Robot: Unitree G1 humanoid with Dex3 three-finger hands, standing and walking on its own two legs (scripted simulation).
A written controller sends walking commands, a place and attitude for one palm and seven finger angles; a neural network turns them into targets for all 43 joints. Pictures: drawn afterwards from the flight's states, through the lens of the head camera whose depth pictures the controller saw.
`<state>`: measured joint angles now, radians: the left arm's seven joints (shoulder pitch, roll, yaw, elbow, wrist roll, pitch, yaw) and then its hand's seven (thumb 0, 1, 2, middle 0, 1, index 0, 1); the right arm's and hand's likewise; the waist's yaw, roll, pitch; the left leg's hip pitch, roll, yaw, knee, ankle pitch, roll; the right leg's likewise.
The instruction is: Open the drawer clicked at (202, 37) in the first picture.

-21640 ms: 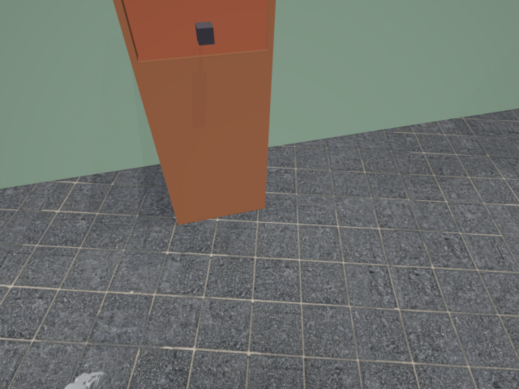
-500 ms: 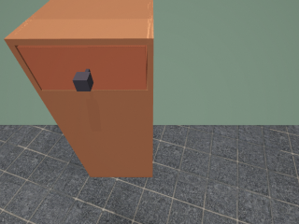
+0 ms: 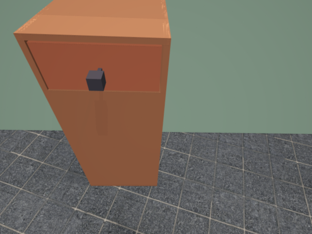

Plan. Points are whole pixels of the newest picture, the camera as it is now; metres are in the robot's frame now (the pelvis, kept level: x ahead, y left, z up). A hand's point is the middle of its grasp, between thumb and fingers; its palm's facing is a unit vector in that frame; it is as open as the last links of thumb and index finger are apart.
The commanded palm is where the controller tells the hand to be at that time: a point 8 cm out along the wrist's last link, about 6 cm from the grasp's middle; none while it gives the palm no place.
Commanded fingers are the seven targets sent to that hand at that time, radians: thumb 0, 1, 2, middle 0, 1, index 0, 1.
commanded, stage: look again from close up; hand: left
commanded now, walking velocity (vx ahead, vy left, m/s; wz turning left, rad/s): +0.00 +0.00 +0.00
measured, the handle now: (97, 76) +0.52 +0.22 +0.13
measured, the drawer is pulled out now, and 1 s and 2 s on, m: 0.00 0.00 0.00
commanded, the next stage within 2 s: raise the hand with hooked fingers in 0.20 s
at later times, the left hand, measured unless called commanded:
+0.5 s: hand (65, 222) +0.15 +0.23 -0.03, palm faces +0.03 -0.71 -0.70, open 7.7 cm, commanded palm +0.10 +0.25 -0.01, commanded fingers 0.00 0.64 0.79 -0.22 -0.47 -0.22 -0.47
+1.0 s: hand (53, 186) +0.20 +0.25 +0.06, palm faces +0.17 -0.10 -0.98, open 10.2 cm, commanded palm +0.17 +0.25 +0.10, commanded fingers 0.00 0.06 0.54 -0.26 -0.84 -0.26 -0.84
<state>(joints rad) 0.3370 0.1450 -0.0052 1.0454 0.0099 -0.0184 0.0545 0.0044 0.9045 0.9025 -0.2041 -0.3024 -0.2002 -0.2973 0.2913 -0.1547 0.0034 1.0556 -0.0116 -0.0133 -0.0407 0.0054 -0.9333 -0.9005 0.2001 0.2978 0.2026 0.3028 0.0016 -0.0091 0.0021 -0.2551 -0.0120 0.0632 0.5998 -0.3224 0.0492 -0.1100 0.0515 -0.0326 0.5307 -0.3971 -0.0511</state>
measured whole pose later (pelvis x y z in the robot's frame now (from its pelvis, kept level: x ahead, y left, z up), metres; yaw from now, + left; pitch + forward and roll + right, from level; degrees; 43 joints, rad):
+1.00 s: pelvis -0.01 -0.01 -0.01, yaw +2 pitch +2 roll +1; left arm 0.26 0.42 -0.05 -0.11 0.94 0.06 0.29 0.00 0.26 0.64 -0.27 -0.70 -0.27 -0.70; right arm 0.02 -0.22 0.03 0.56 -0.04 0.11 -0.01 0.01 -0.91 -0.90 0.20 0.30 0.21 0.30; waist 0.12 0.07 -0.08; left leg -0.40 -0.04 0.03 0.69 -0.33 0.04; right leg -0.35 0.07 -0.06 0.69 -0.39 -0.10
